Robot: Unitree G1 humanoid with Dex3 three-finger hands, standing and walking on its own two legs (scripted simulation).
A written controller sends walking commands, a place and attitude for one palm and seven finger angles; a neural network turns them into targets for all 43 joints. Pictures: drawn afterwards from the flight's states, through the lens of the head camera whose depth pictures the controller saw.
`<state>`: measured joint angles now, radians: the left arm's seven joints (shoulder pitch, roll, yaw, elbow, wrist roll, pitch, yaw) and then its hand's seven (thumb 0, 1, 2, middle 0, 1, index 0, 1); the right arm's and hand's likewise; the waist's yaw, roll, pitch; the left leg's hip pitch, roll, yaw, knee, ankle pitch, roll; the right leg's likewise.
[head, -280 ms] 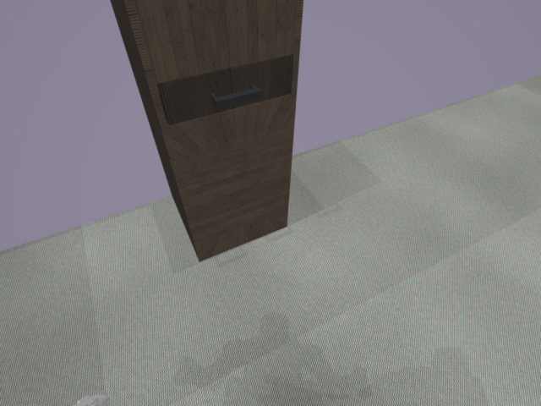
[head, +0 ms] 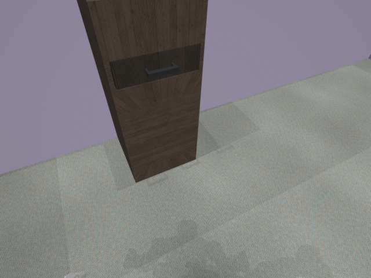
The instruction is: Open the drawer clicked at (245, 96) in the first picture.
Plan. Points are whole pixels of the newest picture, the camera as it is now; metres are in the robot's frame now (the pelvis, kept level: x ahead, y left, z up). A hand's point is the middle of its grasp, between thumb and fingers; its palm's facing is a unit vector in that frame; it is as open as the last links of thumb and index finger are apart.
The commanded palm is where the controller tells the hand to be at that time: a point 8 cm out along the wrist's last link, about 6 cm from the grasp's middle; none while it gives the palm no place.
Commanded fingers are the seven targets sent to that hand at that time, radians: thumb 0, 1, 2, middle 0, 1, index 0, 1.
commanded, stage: stand and wait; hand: left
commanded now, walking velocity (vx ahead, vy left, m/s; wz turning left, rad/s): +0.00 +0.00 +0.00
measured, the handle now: (161, 69) +0.89 +0.16 -0.01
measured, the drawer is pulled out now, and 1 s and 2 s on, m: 0.00 0.00 0.00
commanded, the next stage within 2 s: look at it before walking up in 0.58 s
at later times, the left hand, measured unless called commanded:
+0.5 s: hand out of the picture +0.05 +0.24 -0.15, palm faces -0.02 -0.94 -0.34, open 7.4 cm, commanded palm none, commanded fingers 0.00 0.90 0.90 -0.20 -0.30 -0.20 -0.30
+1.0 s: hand out of the picture +0.06 +0.23 -0.15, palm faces -0.03 -0.94 -0.33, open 7.4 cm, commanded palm none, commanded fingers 0.00 0.90 0.90 -0.20 -0.30 -0.20 -0.30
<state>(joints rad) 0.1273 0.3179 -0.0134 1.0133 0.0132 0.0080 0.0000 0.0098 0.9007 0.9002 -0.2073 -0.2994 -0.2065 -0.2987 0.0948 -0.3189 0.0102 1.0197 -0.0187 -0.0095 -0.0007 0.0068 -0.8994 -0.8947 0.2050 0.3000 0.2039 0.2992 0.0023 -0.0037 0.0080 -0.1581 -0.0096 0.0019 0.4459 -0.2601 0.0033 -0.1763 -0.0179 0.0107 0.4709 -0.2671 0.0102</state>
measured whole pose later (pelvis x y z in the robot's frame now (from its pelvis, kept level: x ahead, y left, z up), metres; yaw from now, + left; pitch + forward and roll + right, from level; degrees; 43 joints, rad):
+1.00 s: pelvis -0.01 -0.01 +0.01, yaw +0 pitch -2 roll +0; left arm 0.14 0.33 -0.01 1.08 0.01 0.00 0.00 0.01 0.90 0.90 -0.21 -0.30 -0.21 -0.30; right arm 0.13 -0.33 0.01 1.11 -0.01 -0.01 0.00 0.01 -0.90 -0.89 0.20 0.30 0.20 0.30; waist 0.00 0.00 0.03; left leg -0.14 0.01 0.00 0.37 -0.20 -0.01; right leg -0.16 0.00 0.01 0.39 -0.20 0.00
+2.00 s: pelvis -0.04 -0.02 +0.00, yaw -20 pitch +1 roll +1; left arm 0.27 0.19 0.06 0.93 0.02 0.04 0.00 0.01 0.90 0.90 -0.21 -0.30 -0.21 -0.30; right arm 0.14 -0.24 -0.06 0.95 -0.02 0.06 -0.02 0.01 -0.90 -0.90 0.20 0.30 0.20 0.30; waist 0.04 0.00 0.04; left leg -0.43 0.03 -0.02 0.97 -0.37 -0.07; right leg -0.31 0.10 0.12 0.45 -0.15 -0.06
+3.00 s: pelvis +0.13 -0.15 -0.01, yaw -55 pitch +0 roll -2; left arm 0.21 0.22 0.07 0.99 0.03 -0.03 0.00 0.00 0.93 0.90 -0.21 -0.30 -0.21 -0.30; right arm 0.24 -0.16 -0.04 0.94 -0.03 -0.02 0.01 0.01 -0.91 -0.90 0.20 0.30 0.20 0.30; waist -0.04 0.00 0.04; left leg -0.58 0.19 0.06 0.97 -0.26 -0.07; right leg -0.23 0.05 -0.06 0.49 -0.26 -0.05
